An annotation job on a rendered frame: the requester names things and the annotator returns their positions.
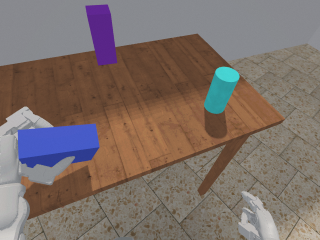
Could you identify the left robot forearm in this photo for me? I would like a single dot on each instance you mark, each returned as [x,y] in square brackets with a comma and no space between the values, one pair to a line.
[14,211]

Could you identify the table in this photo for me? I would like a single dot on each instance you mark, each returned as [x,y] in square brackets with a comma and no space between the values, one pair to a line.
[148,109]

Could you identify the sponge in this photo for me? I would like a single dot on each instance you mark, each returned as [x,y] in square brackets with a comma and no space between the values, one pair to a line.
[48,146]

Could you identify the robot right hand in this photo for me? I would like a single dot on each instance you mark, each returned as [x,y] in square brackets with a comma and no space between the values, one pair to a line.
[262,225]

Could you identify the robot left hand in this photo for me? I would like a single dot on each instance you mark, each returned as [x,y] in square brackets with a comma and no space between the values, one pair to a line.
[11,169]

